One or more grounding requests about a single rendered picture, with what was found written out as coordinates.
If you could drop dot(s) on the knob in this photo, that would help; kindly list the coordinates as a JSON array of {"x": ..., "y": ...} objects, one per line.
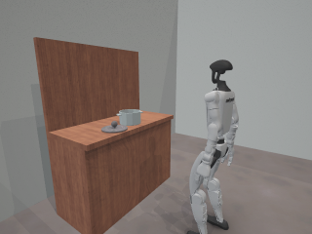
[{"x": 114, "y": 124}]

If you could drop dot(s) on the lid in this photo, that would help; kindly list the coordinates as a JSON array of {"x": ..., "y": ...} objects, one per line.
[{"x": 118, "y": 129}]

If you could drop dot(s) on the robot right thigh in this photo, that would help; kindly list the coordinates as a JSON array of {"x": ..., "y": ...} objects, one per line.
[{"x": 213, "y": 183}]

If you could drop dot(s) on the table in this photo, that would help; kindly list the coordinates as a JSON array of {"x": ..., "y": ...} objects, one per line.
[{"x": 98, "y": 177}]

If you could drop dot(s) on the humanoid robot torso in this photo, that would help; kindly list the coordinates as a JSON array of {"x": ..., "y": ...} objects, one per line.
[{"x": 226, "y": 101}]

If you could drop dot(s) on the left robot hand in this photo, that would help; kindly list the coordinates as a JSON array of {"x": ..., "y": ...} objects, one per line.
[{"x": 203, "y": 170}]

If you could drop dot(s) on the robot right upper arm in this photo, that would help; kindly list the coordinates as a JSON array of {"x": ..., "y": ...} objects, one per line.
[{"x": 235, "y": 115}]

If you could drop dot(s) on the robot right forearm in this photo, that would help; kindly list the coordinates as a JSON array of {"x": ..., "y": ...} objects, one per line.
[{"x": 231, "y": 134}]

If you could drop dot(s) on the pot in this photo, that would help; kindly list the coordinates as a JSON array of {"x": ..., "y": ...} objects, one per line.
[{"x": 129, "y": 117}]

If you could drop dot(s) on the robot left upper arm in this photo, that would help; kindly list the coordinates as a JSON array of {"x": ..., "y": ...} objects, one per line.
[{"x": 212, "y": 100}]

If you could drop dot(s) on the robot left forearm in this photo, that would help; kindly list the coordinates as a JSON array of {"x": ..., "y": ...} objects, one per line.
[{"x": 211, "y": 144}]

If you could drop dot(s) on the right robot hand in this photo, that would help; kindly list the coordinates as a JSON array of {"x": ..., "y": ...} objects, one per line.
[{"x": 231, "y": 153}]

